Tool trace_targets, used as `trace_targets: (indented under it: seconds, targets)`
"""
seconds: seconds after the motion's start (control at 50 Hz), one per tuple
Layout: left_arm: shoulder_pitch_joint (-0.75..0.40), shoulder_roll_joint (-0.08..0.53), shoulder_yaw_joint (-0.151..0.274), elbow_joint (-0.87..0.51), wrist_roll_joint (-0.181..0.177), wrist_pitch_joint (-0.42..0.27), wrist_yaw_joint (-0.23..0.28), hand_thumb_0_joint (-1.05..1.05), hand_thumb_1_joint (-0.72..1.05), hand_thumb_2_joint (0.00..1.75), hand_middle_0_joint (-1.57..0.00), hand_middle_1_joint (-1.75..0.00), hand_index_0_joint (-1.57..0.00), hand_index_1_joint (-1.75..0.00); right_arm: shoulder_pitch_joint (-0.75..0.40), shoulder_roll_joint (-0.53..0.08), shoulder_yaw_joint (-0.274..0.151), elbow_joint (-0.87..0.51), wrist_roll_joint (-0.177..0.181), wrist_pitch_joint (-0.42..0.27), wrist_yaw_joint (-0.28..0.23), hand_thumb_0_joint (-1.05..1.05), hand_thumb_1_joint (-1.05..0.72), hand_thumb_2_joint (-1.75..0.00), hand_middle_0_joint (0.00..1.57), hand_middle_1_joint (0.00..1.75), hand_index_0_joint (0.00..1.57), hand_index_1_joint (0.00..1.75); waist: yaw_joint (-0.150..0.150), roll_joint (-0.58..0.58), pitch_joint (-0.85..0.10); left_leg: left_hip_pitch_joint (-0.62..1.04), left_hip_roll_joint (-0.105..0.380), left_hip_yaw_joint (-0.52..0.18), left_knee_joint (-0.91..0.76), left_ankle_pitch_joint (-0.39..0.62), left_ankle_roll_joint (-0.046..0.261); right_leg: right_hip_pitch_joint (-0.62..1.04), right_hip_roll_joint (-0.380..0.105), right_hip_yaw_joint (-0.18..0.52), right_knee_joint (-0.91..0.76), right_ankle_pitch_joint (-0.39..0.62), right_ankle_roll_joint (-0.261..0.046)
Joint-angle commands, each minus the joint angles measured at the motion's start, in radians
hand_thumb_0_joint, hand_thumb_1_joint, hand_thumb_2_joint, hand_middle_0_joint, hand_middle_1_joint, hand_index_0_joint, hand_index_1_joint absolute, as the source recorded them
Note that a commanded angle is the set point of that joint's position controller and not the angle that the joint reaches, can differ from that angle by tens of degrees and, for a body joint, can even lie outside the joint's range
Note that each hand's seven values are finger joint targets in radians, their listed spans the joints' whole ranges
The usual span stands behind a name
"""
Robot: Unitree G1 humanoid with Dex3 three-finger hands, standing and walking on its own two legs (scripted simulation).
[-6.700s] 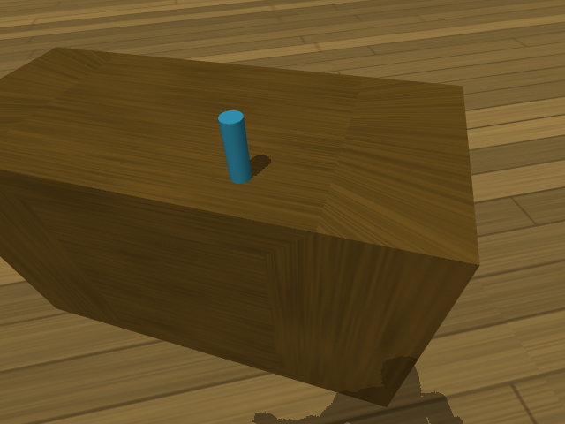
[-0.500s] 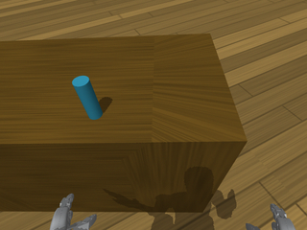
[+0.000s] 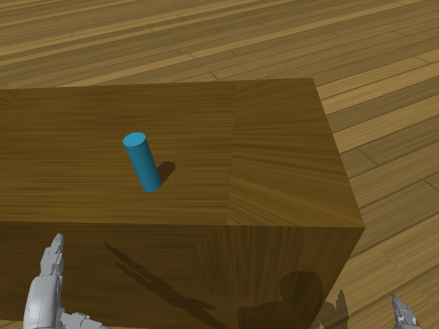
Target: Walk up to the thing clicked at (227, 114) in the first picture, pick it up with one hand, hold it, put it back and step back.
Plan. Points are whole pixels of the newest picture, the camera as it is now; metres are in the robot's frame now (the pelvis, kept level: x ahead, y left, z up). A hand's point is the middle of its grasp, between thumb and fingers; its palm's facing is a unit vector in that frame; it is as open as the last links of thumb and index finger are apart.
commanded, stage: rise first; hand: left
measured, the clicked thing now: (143, 163) +0.44 +0.22 +0.09
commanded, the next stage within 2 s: go down in 1.14 s
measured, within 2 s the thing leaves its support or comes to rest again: neither
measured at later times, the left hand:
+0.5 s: hand (49, 284) +0.17 +0.27 +0.12, palm faces +0.40 -0.79 -0.46, open 17.5 cm
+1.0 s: hand (25, 266) +0.17 +0.28 +0.17, palm faces +0.46 -0.76 -0.46, open 17.6 cm
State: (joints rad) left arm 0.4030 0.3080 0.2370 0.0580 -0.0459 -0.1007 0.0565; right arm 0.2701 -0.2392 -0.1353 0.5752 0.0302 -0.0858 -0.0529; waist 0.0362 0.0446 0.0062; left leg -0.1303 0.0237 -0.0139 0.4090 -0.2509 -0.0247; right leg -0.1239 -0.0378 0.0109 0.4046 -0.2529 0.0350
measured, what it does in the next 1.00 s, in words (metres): stands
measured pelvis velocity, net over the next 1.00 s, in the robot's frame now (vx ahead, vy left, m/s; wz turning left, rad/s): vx -0.02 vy -0.01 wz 0.02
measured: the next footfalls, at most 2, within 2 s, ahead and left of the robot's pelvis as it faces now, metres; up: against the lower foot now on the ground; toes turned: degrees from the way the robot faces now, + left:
none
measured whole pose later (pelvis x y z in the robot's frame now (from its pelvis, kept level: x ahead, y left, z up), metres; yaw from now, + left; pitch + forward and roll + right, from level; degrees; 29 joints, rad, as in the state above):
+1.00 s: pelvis -0.02 -0.01 +0.00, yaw +1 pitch -4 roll +0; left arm 0.36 0.38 0.43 -0.23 -0.05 -0.33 0.03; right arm 0.26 -0.24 -0.20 0.64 0.03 -0.13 -0.04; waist 0.06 0.05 0.05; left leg -0.12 0.02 -0.03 0.41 -0.22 -0.03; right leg -0.12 -0.04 0.00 0.42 -0.23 0.03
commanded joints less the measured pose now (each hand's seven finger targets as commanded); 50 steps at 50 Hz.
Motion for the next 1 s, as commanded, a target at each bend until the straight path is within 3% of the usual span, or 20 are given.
trace_targets:
  seconds: [0.0, 0.02, 0.06, 0.08, 0.16, 0.2, 0.22, 0.28, 0.3, 0.34, 0.38, 0.44, 0.5, 0.6, 0.7, 0.74, 0.78, 0.8, 0.92, 0.98]
  targets:
    - [-0.053, 0.203, 0.127, -0.265, -0.008, -0.08, 0.001, 0.0, -0.56, 0.0, -0.05, -0.05, -0.05, -0.04, -0.09, -0.113, -0.042, -0.148, -0.004, -0.042, 0.005, 0.0, 0.51, -0.02, 0.05, 0.05, 0.05, 0.05, 0.009, -0.025, -0.059, 0.023, -0.024, 0.063, -0.037, 0.3, 0.022, 0.019, 0.03, -0.072, -0.039, 0.28, -0.029]
    - [-0.073, 0.239, 0.166, -0.283, -0.009, -0.086, 0.005, 0.0, -0.55, 0.0, -0.04, -0.05, -0.05, -0.04, -0.103, -0.167, -0.085, -0.149, -0.009, -0.041, -0.002, 0.0, 0.52, -0.02, 0.05, 0.05, 0.05, 0.05, 0.012, -0.023, -0.07, 0.027, -0.024, 0.062, -0.038, 0.3, 0.021, 0.023, 0.03, -0.071, -0.039, 0.279, -0.028]
    - [-0.063, 0.215, 0.149, -0.321, -0.006, -0.101, 0.002, 0.0, -0.55, 0.0, -0.04, -0.05, -0.05, -0.04, -0.119, -0.128, -0.053, -0.153, -0.012, -0.046, 0.001, 0.0, 0.51, -0.02, 0.05, 0.05, 0.05, 0.05, 0.018, -0.003, -0.078, 0.032, -0.026, 0.061, -0.035, 0.304, 0.02, 0.038, 0.029, -0.07, -0.034, 0.28, -0.03]
    - [-0.043, 0.232, 0.172, -0.325, -0.006, -0.106, 0.005, 0.0, -0.54, 0.0, -0.04, -0.04, -0.05, -0.04, -0.11, -0.167, -0.088, -0.161, -0.014, -0.046, -0.004, 0.0, 0.52, -0.02, 0.05, 0.05, 0.05, 0.05, 0.015, -0.018, -0.089, 0.041, -0.025, 0.059, -0.031, 0.315, 0.021, 0.042, 0.03, -0.071, -0.031, 0.29, -0.029]
    - [-0.03, 0.234, 0.19, -0.358, -0.003, -0.128, 0.002, 0.0, -0.55, 0.0, -0.04, -0.04, -0.04, -0.04, -0.099, -0.178, -0.106, -0.111, -0.021, -0.049, -0.007, 0.0, 0.52, -0.02, 0.05, 0.05, 0.05, 0.05, 0.019, -0.015, -0.065, 0.038, -0.023, 0.055, -0.039, 0.272, 0.019, 0.028, 0.037, -0.076, -0.032, 0.237, -0.034]
    - [-0.03, 0.225, 0.187, -0.371, -0.004, -0.139, -0.001, 0.0, -0.56, 0.0, -0.05, -0.05, -0.05, -0.04, -0.093, -0.117, -0.069, -0.084, -0.017, -0.048, -0.001, 0.0, 0.51, -0.02, 0.05, 0.05, 0.05, 0.05, 0.021, -0.006, -0.045, 0.025, -0.026, 0.057, -0.043, 0.254, 0.02, 0.019, 0.034, -0.076, -0.039, 0.223, -0.033]
    - [-0.036, 0.241, 0.203, -0.384, -0.006, -0.146, -0.001, 0.0, -0.56, 0.0, -0.05, -0.05, -0.05, -0.05, -0.112, -0.159, -0.098, -0.11, -0.016, -0.052, -0.004, 0.0, 0.51, -0.02, 0.05, 0.05, 0.05, 0.05, 0.019, -0.017, -0.045, 0.023, -0.023, 0.053, -0.047, 0.242, 0.02, 0.019, 0.039, -0.079, -0.038, 0.209, -0.034]
    - [-0.024, 0.234, 0.202, -0.389, -0.008, -0.159, -0.009, 0.0, -0.56, 0.0, -0.05, -0.05, -0.05, -0.04, -0.105, -0.115, -0.072, -0.066, -0.012, -0.048, 0.003, 0.0, 0.51, -0.02, 0.05, 0.05, 0.05, 0.05, 0.029, -0.012, -0.028, 0.013, -0.029, 0.055, -0.05, 0.225, 0.022, 0.008, 0.032, -0.079, -0.045, 0.196, -0.032]
    - [-0.034, 0.255, 0.227, -0.386, -0.009, -0.166, -0.007, 0.0, -0.56, 0.0, -0.05, -0.05, -0.05, -0.04, -0.12, -0.162, -0.101, -0.114, -0.015, -0.054, -0.002, 0.0, 0.51, -0.02, 0.05, 0.05, 0.05, 0.05, 0.018, -0.052, -0.046, 0.019, -0.03, 0.056, -0.043, 0.219, 0.027, 0.012, 0.03, -0.076, -0.051, 0.194, -0.026]
    - [-0.048, 0.259, 0.236, -0.403, -0.009, -0.179, -0.01, 0.0, -0.56, 0.0, -0.05, -0.05, -0.05, -0.04, -0.117, -0.135, -0.081, -0.102, -0.013, -0.055, 0.0, 0.0, 0.51, -0.02, 0.05, 0.05, 0.05, 0.05, 0.023, -0.031, -0.048, 0.021, -0.033, 0.057, -0.044, 0.217, 0.028, 0.015, 0.027, -0.075, -0.05, 0.195, -0.026]
    - [-0.053, 0.272, 0.249, -0.414, -0.01, -0.191, -0.009, 0.0, -0.56, 0.01, -0.05, -0.04, -0.05, -0.04, -0.102, -0.165, -0.115, -0.069, -0.013, -0.056, -0.005, 0.0, 0.51, -0.03, 0.05, 0.05, 0.05, 0.05, 0.024, -0.014, -0.031, 0.021, -0.037, 0.059, -0.049, 0.195, 0.026, -0.007, 0.023, -0.071, -0.054, 0.173, -0.028]
    - [-0.068, 0.283, 0.273, -0.437, -0.01, -0.207, -0.008, 0.0, -0.55, 0.01, -0.05, -0.05, -0.05, -0.04, -0.107, -0.121, -0.08, -0.06, -0.014, -0.065, -0.001, 0.0, 0.52, -0.03, 0.05, 0.05, 0.05, 0.05, 0.029, -0.012, -0.041, 0.02, -0.038, 0.056, -0.047, 0.19, 0.029, -0.001, 0.022, -0.072, -0.055, 0.168, -0.025]
    - [-0.067, 0.298, 0.289, -0.44, -0.01, -0.219, -0.007, 0.0, -0.55, 0.01, -0.04, -0.04, -0.04, -0.04, -0.117, -0.195, -0.134, -0.086, -0.016, -0.075, -0.007, 0.0, 0.53, -0.02, 0.05, 0.05, 0.05, 0.05, 0.02, -0.027, -0.045, 0.025, -0.033, 0.049, -0.053, 0.178, 0.026, 0.0, 0.03, -0.077, -0.05, 0.154, -0.029]
    - [-0.098, 0.273, 0.274, -0.436, -0.01, -0.24, -0.01, 0.0, -0.56, 0.02, -0.05, -0.05, -0.04, -0.05, -0.114, -0.12, -0.085, -0.044, -0.012, -0.085, 0.0, 0.0, 0.52, -0.03, 0.05, 0.05, 0.05, 0.05, 0.026, -0.013, -0.019, 0.009, -0.034, 0.049, -0.062, 0.143, 0.026, -0.011, 0.029, -0.077, -0.057, 0.118, -0.029]
    - [-0.124, 0.282, 0.284, -0.454, -0.011, -0.258, -0.01, 0.0, -0.58, 0.04, -0.05, -0.05, -0.05, -0.06, -0.093, -0.133, -0.096, -0.048, -0.009, -0.094, 0.001, 0.0, 0.51, -0.04, 0.05, 0.05, 0.05, 0.05, 0.02, -0.004, -0.025, 0.014, -0.034, 0.048, -0.067, 0.14, 0.026, -0.009, 0.03, -0.079, -0.057, 0.119, -0.031]
    - [-0.12, 0.312, 0.316, -0.457, -0.013, -0.266, -0.007, 0.0, -0.57, 0.04, -0.05, -0.05, -0.04, -0.05, -0.119, -0.189, -0.138, -0.084, -0.01, -0.103, -0.005, 0.0, 0.51, -0.04, 0.05, 0.05, 0.05, 0.05, 0.023, -0.017, -0.049, 0.027, -0.035, 0.047, -0.062, 0.151, 0.025, -0.001, 0.03, -0.077, -0.054, 0.125, -0.029]
    - [-0.122, 0.299, 0.307, -0.469, -0.014, -0.272, -0.009, 0.0, -0.58, 0.04, -0.05, -0.05, -0.04, -0.05, -0.115, -0.128, -0.092, -0.066, -0.007, -0.103, 0.002, 0.0, 0.52, -0.04, 0.05, 0.05, 0.05, 0.05, 0.035, -0.002, -0.024, 0.009, -0.039, 0.05, -0.063, 0.141, 0.026, -0.008, 0.028, -0.077, -0.059, 0.114, -0.029]
    - [-0.126, 0.316, 0.327, -0.471, -0.015, -0.275, -0.007, 0.0, -0.57, 0.05, -0.04, -0.05, -0.04, -0.06, -0.103, -0.152, -0.119, -0.051, -0.008, -0.102, -0.001, 0.0, 0.52, -0.04, 0.05, 0.05, 0.05, 0.05, 0.031, 0.001, -0.033, 0.015, -0.04, 0.051, -0.06, 0.145, 0.026, -0.007, 0.025, -0.075, -0.057, 0.12, -0.029]
    - [-0.139, 0.292, 0.308, -0.488, -0.015, -0.29, -0.011, 0.0, -0.59, 0.07, -0.05, -0.05, -0.03, -0.06, -0.12, -0.124, -0.088, -0.114, -0.003, -0.11, 0.008, 0.0, 0.51, -0.05, 0.05, 0.05, 0.05, 0.05, 0.033, -0.008, -0.041, 0.014, -0.037, 0.051, -0.062, 0.161, 0.025, 0.005, 0.029, -0.076, -0.053, 0.135, -0.03]
    - [-0.13, 0.309, 0.328, -0.48, -0.018, -0.291, -0.01, 0.0, -0.59, 0.07, -0.05, -0.05, -0.03, -0.06, -0.084, -0.157, -0.118, -0.085, -0.006, -0.107, 0.004, 0.0, 0.51, -0.05, 0.05, 0.05, 0.05, 0.05, 0.026, -0.008, -0.036, 0.016, -0.035, 0.049, -0.062, 0.152, 0.025, -0.003, 0.03, -0.077, -0.055, 0.126, -0.029]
